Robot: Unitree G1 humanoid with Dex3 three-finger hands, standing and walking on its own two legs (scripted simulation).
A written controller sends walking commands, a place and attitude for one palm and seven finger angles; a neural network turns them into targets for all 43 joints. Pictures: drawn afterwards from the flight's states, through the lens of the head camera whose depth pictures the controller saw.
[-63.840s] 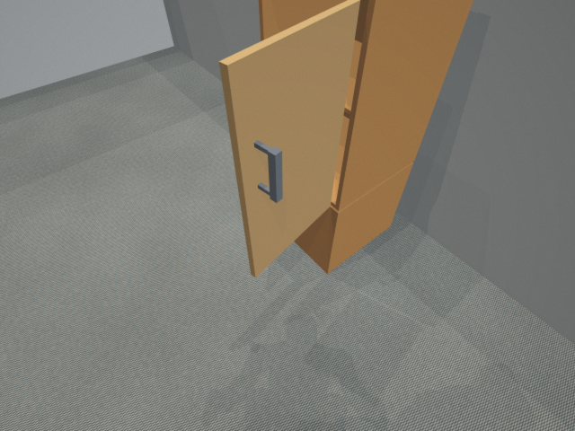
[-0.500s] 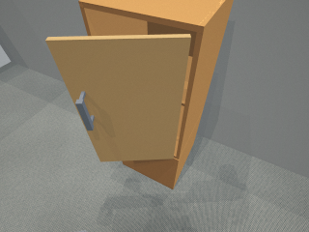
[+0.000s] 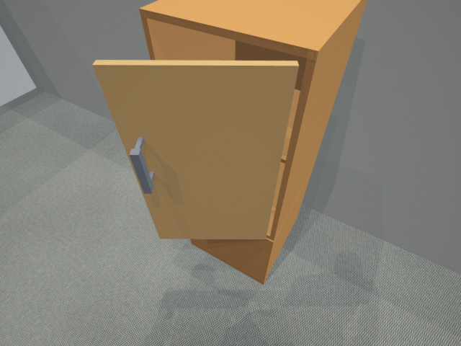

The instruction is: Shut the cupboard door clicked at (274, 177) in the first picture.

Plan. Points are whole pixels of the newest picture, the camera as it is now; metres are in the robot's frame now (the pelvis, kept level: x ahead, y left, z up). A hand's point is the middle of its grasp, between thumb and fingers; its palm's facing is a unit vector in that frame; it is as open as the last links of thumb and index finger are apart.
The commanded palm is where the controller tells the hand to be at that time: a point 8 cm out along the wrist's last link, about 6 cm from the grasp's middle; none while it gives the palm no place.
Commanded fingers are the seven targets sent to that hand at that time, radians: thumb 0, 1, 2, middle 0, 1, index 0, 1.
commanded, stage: look again from close up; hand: left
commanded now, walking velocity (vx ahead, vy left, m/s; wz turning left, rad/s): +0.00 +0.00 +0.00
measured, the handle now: (144, 166) +0.46 +0.21 +0.03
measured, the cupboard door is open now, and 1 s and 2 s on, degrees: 30 30 30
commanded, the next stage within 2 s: raise the hand and make a fist in 0.40 s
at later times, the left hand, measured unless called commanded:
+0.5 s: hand out of the picture +0.03 +0.20 -0.17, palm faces +0.02 -0.98 -0.20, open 7.3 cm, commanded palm +0.10 +0.24 -0.07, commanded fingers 0.00 0.90 0.90 -0.20 -0.30 -0.20 -0.30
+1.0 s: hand (117, 340) +0.15 +0.20 -0.05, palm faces +0.12 -0.99 -0.05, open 5.8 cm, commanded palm +0.14 +0.24 -0.03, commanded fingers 0.00 0.90 0.90 -0.66 -0.80 -0.66 -0.80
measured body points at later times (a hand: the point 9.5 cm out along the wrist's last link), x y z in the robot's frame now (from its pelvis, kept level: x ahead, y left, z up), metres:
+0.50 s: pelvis +0.01 +0.01 +0.01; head +0.02 +0.02 +0.45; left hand +0.03 +0.25 -0.15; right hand +0.05 -0.22 -0.15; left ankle +0.04 +0.15 -0.73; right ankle +0.01 -0.14 -0.73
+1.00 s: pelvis -0.01 +0.00 -0.11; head +0.04 +0.01 +0.34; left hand +0.13 +0.25 -0.05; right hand +0.24 -0.22 -0.14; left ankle +0.04 +0.15 -0.73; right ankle +0.01 -0.14 -0.73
